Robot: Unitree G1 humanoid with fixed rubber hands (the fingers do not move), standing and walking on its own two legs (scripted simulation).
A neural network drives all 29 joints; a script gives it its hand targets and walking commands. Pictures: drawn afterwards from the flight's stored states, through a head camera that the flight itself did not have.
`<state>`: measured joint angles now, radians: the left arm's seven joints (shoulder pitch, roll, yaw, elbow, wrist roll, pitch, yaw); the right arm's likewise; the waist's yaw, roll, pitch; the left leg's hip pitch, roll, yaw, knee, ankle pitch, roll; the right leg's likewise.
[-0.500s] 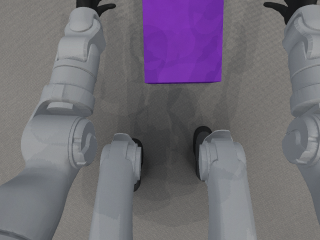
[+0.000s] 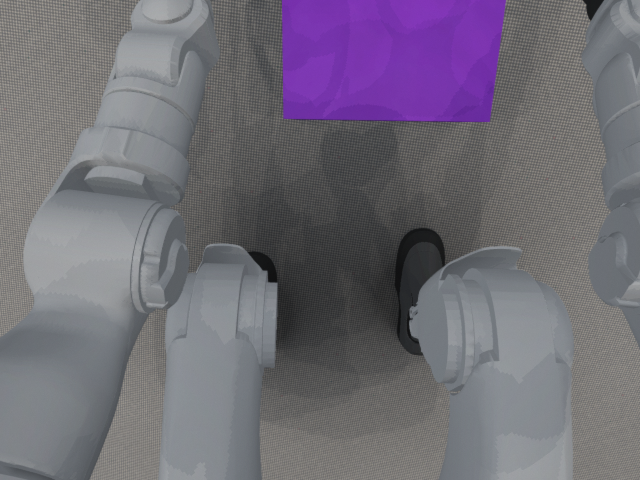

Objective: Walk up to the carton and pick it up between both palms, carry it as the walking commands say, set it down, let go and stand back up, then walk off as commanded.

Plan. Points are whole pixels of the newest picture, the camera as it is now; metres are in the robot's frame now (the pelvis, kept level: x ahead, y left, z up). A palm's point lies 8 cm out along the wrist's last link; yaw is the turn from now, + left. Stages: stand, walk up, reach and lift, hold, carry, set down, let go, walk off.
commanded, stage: reach and lift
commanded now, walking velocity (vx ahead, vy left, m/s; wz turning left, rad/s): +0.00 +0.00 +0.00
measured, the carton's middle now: out of the picture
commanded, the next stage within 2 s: none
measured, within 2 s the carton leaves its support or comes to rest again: leaves its support in 1.76 s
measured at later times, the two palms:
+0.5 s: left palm out of the picture +0.56 +0.11 -0.22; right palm out of the picture +0.53 -0.26 -0.22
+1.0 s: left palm out of the picture +0.55 +0.08 -0.22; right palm out of the picture +0.53 -0.23 -0.22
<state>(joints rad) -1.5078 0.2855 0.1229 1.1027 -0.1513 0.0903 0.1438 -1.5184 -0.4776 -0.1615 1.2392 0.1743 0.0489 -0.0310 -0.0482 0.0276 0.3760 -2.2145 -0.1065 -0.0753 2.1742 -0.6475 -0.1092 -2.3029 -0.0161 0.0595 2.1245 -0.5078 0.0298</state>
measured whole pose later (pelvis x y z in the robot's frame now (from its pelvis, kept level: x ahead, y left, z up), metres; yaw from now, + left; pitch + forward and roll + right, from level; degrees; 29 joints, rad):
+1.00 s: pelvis -0.01 +0.00 -0.01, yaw +1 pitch +35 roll +1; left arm -1.60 0.25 0.13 1.15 -0.10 0.07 0.13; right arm -1.63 -0.43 -0.13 1.32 0.14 0.02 -0.02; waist -0.06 0.05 0.52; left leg -2.21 -0.08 -0.06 2.23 -0.63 -0.08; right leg -2.27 -0.06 0.04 2.18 -0.52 0.02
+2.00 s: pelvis -0.01 +0.00 -0.02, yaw +1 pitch +35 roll +0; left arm -1.51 0.20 0.26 1.01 -0.03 0.20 0.16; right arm -1.54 -0.38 -0.18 1.10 0.07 0.22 -0.01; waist -0.09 0.07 0.39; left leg -2.22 -0.12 -0.07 2.24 -0.63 -0.09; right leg -2.28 -0.03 0.06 2.19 -0.52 0.04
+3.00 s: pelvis +0.00 +0.00 +0.06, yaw +0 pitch +47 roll +3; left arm -1.25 0.02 0.49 0.73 0.16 0.32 0.14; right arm -1.26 -0.15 -0.41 0.74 -0.21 0.40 -0.02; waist -0.06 0.07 -0.03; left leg -2.17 -0.15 -0.08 1.92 -0.58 -0.10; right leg -2.25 0.06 0.10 1.88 -0.46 0.06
